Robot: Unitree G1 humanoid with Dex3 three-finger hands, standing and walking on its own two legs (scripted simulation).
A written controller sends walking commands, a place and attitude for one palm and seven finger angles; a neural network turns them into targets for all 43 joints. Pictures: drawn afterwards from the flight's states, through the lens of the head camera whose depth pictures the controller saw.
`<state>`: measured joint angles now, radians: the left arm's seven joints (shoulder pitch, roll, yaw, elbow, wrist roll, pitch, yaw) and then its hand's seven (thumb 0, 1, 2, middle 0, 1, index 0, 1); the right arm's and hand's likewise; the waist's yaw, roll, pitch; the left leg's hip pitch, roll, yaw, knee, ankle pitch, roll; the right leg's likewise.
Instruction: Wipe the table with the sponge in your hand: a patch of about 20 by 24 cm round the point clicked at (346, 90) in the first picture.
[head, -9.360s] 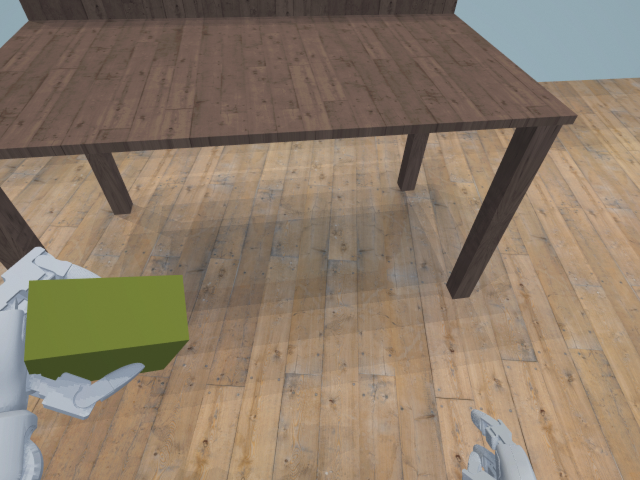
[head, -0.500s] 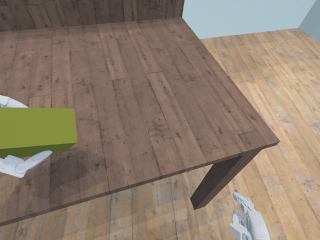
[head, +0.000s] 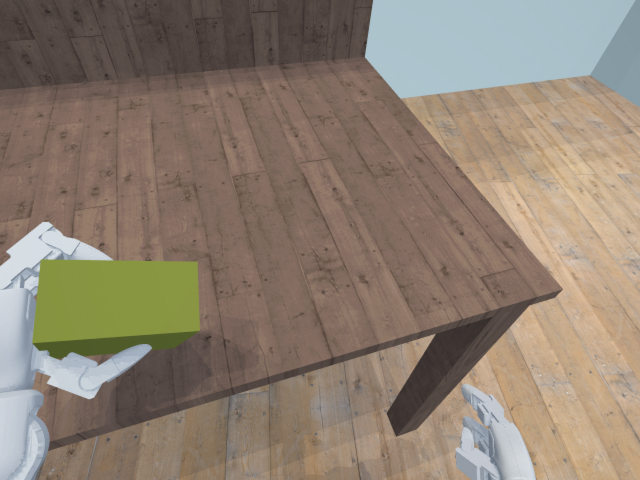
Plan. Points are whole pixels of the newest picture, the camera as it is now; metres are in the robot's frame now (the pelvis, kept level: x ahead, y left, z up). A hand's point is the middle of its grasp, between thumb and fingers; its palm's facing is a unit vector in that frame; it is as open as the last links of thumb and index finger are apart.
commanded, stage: come to a stop and stand still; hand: left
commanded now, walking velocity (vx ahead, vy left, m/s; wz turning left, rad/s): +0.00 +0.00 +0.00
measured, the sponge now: (142, 311) +0.23 +0.20 +0.14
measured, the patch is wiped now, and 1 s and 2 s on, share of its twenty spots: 0.00 0.00 0.00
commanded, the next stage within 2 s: look again from close up in 0.28 s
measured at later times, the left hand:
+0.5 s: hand (89, 307) +0.22 +0.25 +0.15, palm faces +0.37 -0.85 -0.38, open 10.4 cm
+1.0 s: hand (97, 302) +0.23 +0.23 +0.16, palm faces +0.31 -0.76 -0.58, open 10.4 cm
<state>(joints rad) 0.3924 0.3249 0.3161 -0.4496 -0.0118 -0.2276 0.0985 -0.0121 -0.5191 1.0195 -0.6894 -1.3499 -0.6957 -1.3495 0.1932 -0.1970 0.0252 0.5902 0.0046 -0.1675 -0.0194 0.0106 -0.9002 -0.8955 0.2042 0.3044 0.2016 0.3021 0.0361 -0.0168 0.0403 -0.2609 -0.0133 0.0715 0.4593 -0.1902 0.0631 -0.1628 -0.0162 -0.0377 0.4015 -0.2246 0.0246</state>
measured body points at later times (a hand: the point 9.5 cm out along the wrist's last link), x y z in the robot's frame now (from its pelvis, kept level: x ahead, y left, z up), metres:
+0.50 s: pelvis +0.01 +0.00 +0.00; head +0.03 +0.02 +0.45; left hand +0.20 +0.29 +0.17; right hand +0.20 -0.23 -0.07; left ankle +0.04 +0.07 -0.74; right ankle -0.01 -0.14 -0.74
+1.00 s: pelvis +0.00 -0.02 -0.01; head -0.01 -0.04 +0.44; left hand +0.20 +0.27 +0.20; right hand +0.20 -0.24 -0.08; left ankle +0.04 +0.07 -0.74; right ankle -0.01 -0.14 -0.74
